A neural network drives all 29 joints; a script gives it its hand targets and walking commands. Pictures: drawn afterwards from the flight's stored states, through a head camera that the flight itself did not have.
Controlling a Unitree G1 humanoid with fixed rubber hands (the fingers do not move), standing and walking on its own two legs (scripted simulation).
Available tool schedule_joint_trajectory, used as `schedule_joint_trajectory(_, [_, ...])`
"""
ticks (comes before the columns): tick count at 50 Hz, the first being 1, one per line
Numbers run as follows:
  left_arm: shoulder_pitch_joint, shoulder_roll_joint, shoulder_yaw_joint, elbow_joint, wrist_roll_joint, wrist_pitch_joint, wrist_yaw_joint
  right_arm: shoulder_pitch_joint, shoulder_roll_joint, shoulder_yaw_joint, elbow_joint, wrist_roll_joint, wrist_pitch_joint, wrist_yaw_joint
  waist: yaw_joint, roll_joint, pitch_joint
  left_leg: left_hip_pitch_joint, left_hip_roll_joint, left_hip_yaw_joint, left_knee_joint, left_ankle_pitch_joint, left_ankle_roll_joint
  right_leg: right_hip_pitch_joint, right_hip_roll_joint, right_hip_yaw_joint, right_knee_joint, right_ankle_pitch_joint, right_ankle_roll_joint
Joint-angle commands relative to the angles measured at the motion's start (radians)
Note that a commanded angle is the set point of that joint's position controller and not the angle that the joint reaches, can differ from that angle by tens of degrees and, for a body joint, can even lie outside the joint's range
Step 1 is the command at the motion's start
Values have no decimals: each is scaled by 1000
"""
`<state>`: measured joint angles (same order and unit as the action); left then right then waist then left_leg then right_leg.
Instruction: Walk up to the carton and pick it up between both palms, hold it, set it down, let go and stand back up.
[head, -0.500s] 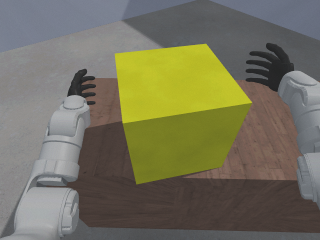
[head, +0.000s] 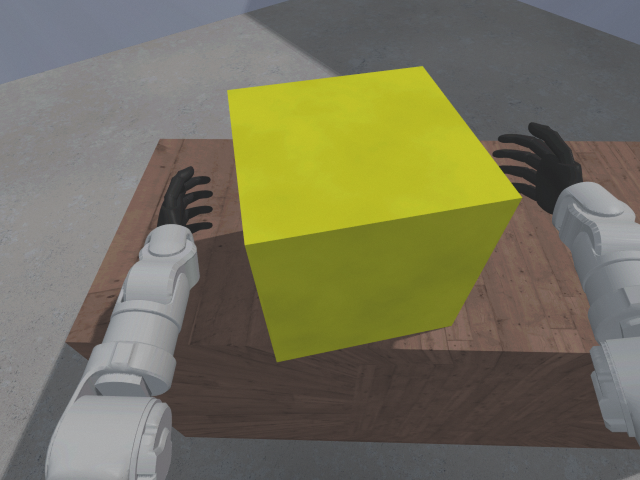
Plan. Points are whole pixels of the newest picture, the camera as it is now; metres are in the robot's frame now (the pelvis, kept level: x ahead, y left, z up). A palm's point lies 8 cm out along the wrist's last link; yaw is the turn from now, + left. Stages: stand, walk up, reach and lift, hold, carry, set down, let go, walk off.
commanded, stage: reach and lift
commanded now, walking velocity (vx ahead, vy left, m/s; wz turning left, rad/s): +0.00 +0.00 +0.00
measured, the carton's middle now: (348, 217) +0.49 -0.02 +0.04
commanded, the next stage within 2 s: none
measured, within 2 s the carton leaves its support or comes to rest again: neither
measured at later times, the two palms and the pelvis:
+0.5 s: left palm (202, 236) +0.41 +0.16 +0.09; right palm (529, 194) +0.45 -0.24 +0.13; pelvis +0.00 +0.00 +0.00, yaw +0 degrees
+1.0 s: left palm (206, 236) +0.41 +0.16 +0.09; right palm (511, 196) +0.45 -0.22 +0.12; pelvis +0.00 +0.00 +0.00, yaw +0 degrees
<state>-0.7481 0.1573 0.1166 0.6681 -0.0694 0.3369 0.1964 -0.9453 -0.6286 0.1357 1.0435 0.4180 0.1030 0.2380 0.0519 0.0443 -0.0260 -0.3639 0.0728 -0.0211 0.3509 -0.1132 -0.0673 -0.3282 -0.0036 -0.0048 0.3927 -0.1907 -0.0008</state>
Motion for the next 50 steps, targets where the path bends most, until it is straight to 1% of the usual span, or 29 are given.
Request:
schedule_joint_trajectory(1, [-324,90,10,-126,-67,-104,-19,-382,-117,28,-19,62,-102,-1,149,-112,-651,201,-65,109,71,258,20,15,109,-40,-34,345,-7])
schedule_joint_trajectory(2, [-324,86,7,-135,-66,-112,-19,-379,-115,27,-19,62,-108,-2,148,-102,-661,207,-64,107,73,270,17,11,110,-41,-35,348,-8])
schedule_joint_trajectory(3, [-320,81,3,-136,-64,-121,-19,-382,-113,26,-17,59,-116,-3,144,-107,-668,205,-64,105,74,276,16,9,111,-42,-33,358,-8])
schedule_joint_trajectory(4, [-314,81,7,-139,-61,-126,-19,-381,-112,30,-18,61,-123,-4,148,-108,-677,207,-64,106,77,288,16,14,111,-42,-31,376,-7])
schedule_joint_trajectory(6, [-304,71,9,-126,-57,-137,-20,-380,-106,36,-2,60,-132,-7,146,-112,-678,201,-65,106,78,294,16,18,110,-40,-30,392,-4])
schedule_joint_trajectory(8, [-300,60,6,-129,-50,-150,-20,-381,-93,39,5,57,-143,-10,145,-113,-680,201,-64,104,76,297,16,18,110,-39,-30,391,-4])
schedule_joint_trajectory(9, [-299,52,3,-133,-48,-154,-19,-382,-91,34,8,55,-149,-12,138,-108,-684,207,-64,102,78,304,14,12,112,-41,-31,394,-4])
schedule_joint_trajectory(14, [-295,28,7,-131,-33,-172,-13,-398,-61,36,10,41,-167,-23,141,-114,-685,202,-61,99,74,302,15,10,112,-41,-34,384,0])
schedule_joint_trajectory(16, [-299,14,6,-128,-24,-175,-11,-401,-48,34,18,34,-171,-26,136,-111,-675,205,-59,98,72,297,15,7,111,-41,-37,372,-1])
schedule_joint_trajectory(20, [-294,-1,18,-113,-2,-176,-4,-401,-28,30,41,16,-172,-35,135,-111,-645,207,-56,95,65,283,17,2,110,-40,-45,346,1])
schedule_joint_trajectory(21, [-296,-5,17,-109,1,-177,-3,-402,-23,26,43,10,-173,-37,131,-114,-642,205,-56,95,64,276,18,-1,110,-40,-47,341,2])
schedule_joint_trajectory(26, [-299,-23,23,-114,18,-180,6,-414,-2,20,35,-3,-178,-49,134,-119,-640,210,-55,94,61,273,20,0,110,-39,-46,336,5])
schedule_joint_trajectory(29, [-308,-37,23,-120,21,-183,10,-425,16,18,31,-12,-178,-55,129,-120,-642,210,-55,93,61,271,22,-5,109,-38,-48,333,5])
schedule_joint_trajectory(31, [-310,-54,18,-127,25,-183,12,-422,27,11,36,-17,-176,-57,123,-110,-640,223,-54,91,60,277,20,-14,109,-39,-52,325,3])
schedule_joint_trajectory(33, [-303,-69,15,-142,25,-185,11,-422,38,7,23,-23,-178,-61,121,-117,-651,230,-54,91,63,288,19,-14,110,-41,-51,332,4])
schedule_joint_trajectory(37, [-306,-91,9,-147,30,-184,14,-424,51,-9,22,-36,-181,-68,111,-104,-654,245,-52,87,63,301,16,-30,112,-45,-57,328,1])
schedule_joint_trajectory(40, [-307,-100,10,-147,37,-182,15,-424,59,-16,21,-47,-178,-75,111,-105,-648,252,-51,86,62,300,15,-34,112,-47,-60,319,1])
schedule_joint_trajectory(43, [-317,-114,4,-167,36,-181,19,-432,70,-30,9,-56,-180,-81,103,-99,-665,269,-49,83,64,311,12,-44,114,-51,-62,315,-1])
schedule_joint_trajectory(50, [-316,-138,2,-165,40,-184,19,-430,100,-28,0,-59,-174,-85,107,-104,-655,278,-47,83,61,317,14,-51,111,-50,-66,309,-2])
